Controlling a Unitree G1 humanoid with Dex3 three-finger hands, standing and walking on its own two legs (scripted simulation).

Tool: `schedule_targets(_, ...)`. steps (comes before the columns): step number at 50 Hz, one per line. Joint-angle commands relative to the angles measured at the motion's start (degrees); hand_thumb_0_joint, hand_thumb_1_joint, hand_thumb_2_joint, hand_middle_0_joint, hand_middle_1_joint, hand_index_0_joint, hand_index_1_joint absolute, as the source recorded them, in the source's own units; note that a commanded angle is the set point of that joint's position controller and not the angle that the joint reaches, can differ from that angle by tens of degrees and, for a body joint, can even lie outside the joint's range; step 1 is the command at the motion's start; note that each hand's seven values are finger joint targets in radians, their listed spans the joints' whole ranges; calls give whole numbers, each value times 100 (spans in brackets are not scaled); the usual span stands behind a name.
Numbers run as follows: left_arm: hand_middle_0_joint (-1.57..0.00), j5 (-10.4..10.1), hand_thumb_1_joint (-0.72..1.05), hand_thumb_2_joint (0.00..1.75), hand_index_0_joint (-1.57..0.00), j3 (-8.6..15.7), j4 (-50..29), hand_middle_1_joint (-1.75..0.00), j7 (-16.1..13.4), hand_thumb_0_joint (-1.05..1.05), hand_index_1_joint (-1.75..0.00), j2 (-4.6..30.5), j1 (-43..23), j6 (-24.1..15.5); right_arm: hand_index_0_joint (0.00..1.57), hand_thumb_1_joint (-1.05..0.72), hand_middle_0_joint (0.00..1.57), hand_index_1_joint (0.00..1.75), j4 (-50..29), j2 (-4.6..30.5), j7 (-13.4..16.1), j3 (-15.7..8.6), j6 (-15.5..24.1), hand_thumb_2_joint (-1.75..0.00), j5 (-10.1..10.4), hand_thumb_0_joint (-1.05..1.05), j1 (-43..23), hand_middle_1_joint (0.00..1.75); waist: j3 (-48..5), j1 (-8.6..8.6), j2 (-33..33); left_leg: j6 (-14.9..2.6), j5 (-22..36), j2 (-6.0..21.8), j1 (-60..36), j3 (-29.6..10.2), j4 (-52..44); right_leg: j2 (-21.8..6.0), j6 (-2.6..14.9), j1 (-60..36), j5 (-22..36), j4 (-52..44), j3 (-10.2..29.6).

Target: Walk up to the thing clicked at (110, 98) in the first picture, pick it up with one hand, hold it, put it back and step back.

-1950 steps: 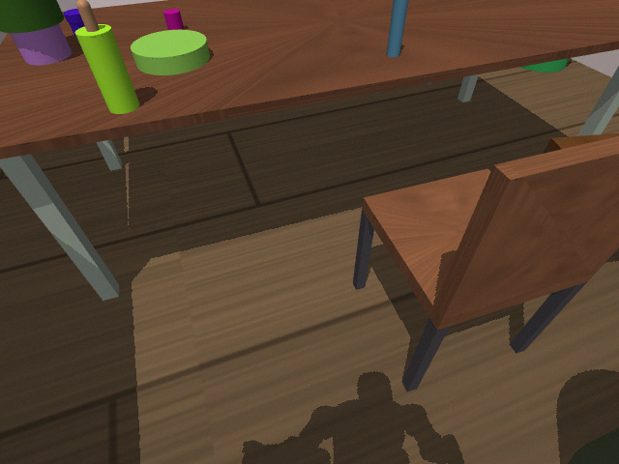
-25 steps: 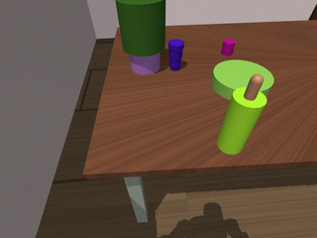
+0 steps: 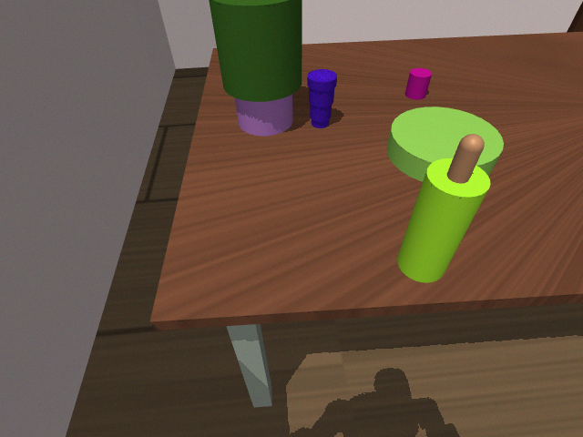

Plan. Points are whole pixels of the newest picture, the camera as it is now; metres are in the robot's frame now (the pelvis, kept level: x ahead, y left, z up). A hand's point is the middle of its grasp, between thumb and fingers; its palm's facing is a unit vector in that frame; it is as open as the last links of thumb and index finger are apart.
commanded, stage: stand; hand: right
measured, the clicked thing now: (443, 211) +0.42 -0.21 +0.10
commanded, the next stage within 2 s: step back in 0.54 s
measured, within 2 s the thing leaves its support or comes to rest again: neither
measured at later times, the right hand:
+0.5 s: hand out of the picture +0.07 -0.25 -0.16, palm faces -0.03 +0.94 -0.34, open 7.4 cm
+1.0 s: hand out of the picture -0.01 -0.24 -0.17, palm faces -0.03 +0.90 -0.43, open 7.4 cm
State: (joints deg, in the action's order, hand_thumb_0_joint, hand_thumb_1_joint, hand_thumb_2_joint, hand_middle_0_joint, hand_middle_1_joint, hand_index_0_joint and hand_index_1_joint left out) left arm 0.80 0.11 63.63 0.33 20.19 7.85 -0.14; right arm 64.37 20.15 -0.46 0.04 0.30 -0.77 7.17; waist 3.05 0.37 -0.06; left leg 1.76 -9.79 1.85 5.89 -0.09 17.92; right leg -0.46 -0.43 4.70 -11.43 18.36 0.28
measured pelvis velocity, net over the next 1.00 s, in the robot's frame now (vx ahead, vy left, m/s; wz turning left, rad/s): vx -0.08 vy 0.04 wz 0.00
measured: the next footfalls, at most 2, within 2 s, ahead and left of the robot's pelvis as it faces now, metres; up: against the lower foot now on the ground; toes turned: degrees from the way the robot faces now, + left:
right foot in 1.32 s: -0.14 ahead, -0.11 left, +0.00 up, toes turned -1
left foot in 1.64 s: -0.20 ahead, +0.14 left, +0.00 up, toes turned -3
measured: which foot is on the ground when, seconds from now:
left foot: down 0.00-1.00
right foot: down 0.00-0.92, up 0.94-1.00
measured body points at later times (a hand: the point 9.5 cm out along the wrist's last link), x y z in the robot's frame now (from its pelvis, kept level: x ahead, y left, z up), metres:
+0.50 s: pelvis +0.00 +0.00 +0.00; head +0.01 +0.00 +0.45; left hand +0.07 +0.30 -0.13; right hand +0.07 -0.30 -0.13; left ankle +0.00 +0.14 -0.75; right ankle -0.01 -0.12 -0.75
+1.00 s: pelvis -0.08 +0.04 -0.03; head -0.02 +0.06 +0.41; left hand +0.07 +0.35 -0.16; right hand -0.01 -0.29 -0.14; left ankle -0.06 +0.14 -0.75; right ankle -0.04 -0.12 -0.72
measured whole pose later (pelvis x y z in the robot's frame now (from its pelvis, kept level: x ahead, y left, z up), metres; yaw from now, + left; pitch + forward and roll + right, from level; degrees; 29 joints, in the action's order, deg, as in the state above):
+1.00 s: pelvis -0.08 +0.04 -0.03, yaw +0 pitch -2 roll +0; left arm 1.3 3.7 50.8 -1.1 23.7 1.4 4.1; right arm 54.3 21.9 -1.2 -3.4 -1.6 -1.4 9.2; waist 10.5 -0.6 3.3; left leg -1.6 -21.3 -1.6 18.4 -0.4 41.9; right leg 2.7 0.8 26.4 -29.5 53.8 9.3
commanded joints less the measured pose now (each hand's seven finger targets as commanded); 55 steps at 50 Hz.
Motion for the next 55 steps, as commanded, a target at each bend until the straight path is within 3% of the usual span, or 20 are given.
schedule_targets(1,-20,-31,90,90,-20,215,-318,-30,-90,0,-30,1246,-196,-130,20,-90,20,30,-313,1222,108,-225,125,-90,16,0,-194,30,-351,-20,-13,-255,790,565,-134,-449,-196,-701,187,92,909,-289,466)
schedule_targets(9,-20,-22,90,90,-20,216,-342,-30,-104,0,-30,1251,-215,-156,20,-90,20,30,-347,1199,110,-233,117,-90,31,0,-191,30,-417,-48,69,-245,1079,571,-237,-433,-105,-700,164,66,1287,-269,439)
schedule_targets(24,-20,-22,90,90,-20,226,-328,-30,-88,0,-30,1230,-227,-143,20,-90,20,30,-350,1211,104,-227,111,-90,20,0,-196,30,-296,-39,-57,-264,645,564,-84,-445,-216,-688,168,98,813,-360,464)
schedule_targets(26,-20,-15,90,90,-20,226,-334,-30,-89,0,-30,1231,-202,-150,20,-90,20,30,-367,1199,100,-222,124,-90,18,0,-221,30,-322,-23,-70,-248,809,576,-101,-477,-235,-671,157,88,888,-311,425)
schedule_targets(27,-20,-101,90,90,-20,494,-454,-30,-118,0,-30,1590,-226,-76,20,-90,20,30,-437,1515,83,-370,29,-90,38,0,-380,30,115,24,-23,-431,1756,532,158,-500,366,-567,193,466,1863,230,438)
schedule_targets(31,-20,-138,90,90,-20,550,-782,-30,-153,0,-30,1461,-188,19,20,-90,20,30,-680,1402,87,-443,-72,-90,135,0,-115,30,-733,-42,-41,-589,2200,499,93,-360,1042,-582,483,266,2203,837,389)
schedule_targets(38,-20,-45,90,90,-20,615,-1253,-30,-111,0,-30,1631,-377,181,20,-90,20,30,-1063,1390,72,-552,-220,-90,116,0,-52,30,-641,-35,425,-702,544,86,548,-343,2141,-1087,1066,1221,1370,967,1044)
schedule_targets(40,-20,45,90,90,-20,656,-1460,-30,-110,0,-30,1831,-724,194,20,-90,20,30,-1105,1296,30,-588,-271,-90,75,0,176,30,-477,-116,1177,-549,-1108,-424,530,-55,3209,-1714,1456,1786,1288,524,1631)
schedule_targets(41,-20,99,90,90,-20,677,-1549,-30,-112,0,-30,1887,-881,188,20,-90,20,30,-1122,1292,8,-617,-303,-90,53,0,337,30,-367,-169,1317,-529,-2073,-438,529,-196,3667,-1961,1629,2170,1173,425,1793)
schedule_targets(43,-20,137,90,90,-20,641,-1745,-30,-141,0,-30,1864,-1190,169,20,-90,20,30,-1140,1355,-19,-668,-302,-90,97,0,728,30,-255,-363,1332,-554,-2114,-236,465,-431,3524,-1864,1452,2427,1150,716,1594)
schedule_targets(44,-20,123,90,90,-20,599,-1786,-30,-150,0,-30,1746,-1186,177,20,-90,20,30,-1115,1340,-11,-674,-246,-90,106,0,835,30,-312,-404,1168,-522,-1525,-196,545,-288,2617,-1518,1171,2043,1106,1128,1299)
schedule_targets(45,-20,76,90,90,-20,575,-1798,-30,-150,0,-30,1603,-1103,212,20,-90,20,30,-1100,1418,16,-690,-172,-90,54,0,956,30,-393,-452,585,-552,-215,106,745,-480,1304,-949,776,1643,704,2009,878)
schedule_targets(46,-20,-2,90,90,-20,513,-1865,-30,-174,0,-30,1234,-917,261,20,-90,20,30,-1177,1824,45,-769,-107,-90,-102,0,767,30,-233,-308,-945,-718,1343,930,775,-1894,475,67,393,2117,-421,3277,501)
schedule_targets(47,-20,7,90,90,-20,538,-1835,-30,-210,0,-30,1121,-617,307,20,-90,20,30,-1319,2005,63,-799,-45,-90,-180,0,552,30,-251,-66,-920,-998,2505,1487,412,-2567,352,665,238,2565,-2265,3974,729)
schedule_targets(48,-20,30,90,90,-20,573,-1795,-30,-265,0,-30,1233,-421,335,20,-90,20,30,-1399,2304,68,-838,-43,-90,-97,0,494,30,-585,-167,-1072,-1417,2771,1963,606,-2934,290,772,214,2356,-2711,4530,1156)
schedule_targets(49,-20,45,90,90,-20,607,-1702,-30,-296,0,-30,1373,-496,341,20,-90,20,30,-1479,2199,98,-828,-46,-90,-95,0,264,30,-494,-145,-902,-1509,2258,1951,798,-2972,176,781,217,2287,-2607,5015,1402)
schedule_targets(50,-20,30,90,90,-20,600,-1639,-30,-301,0,-30,1401,-379,333,20,-90,20,30,-1553,1976,154,-776,-26,-90,-102,0,-67,30,-405,5,-780,-1564,2164,1757,642,-2448,350,698,206,2476,-2312,5349,1381)
schedule_targets(51,-20,-15,90,90,-20,609,-1546,-30,-274,0,-30,1379,-170,330,20,-90,20,30,-1628,1740,191,-722,-18,-90,-145,0,-342,30,-333,168,-698,-1422,2048,1373,625,-1818,492,667,162,2528,-1955,5462,1357)
schedule_targets(52,-20,-33,90,90,-20,628,-1568,-30,-241,0,-30,1382,5,329,20,-90,20,30,-1682,1647,223,-697,-14,-90,-139,0,-294,30,-331,206,-841,-1400,2018,1274,466,-1600,607,631,115,2565,-1751,5434,1234)
schedule_targets(55,-20,11,90,90,-20,673,-1741,-30,-186,0,-30,1345,-117,291,20,-90,20,30,-1678,1504,259,-679,-9,-90,-98,0,159,30,-524,-73,-607,-1510,2479,1251,-202,-1443,846,573,-83,2563,-1740,5062,1110)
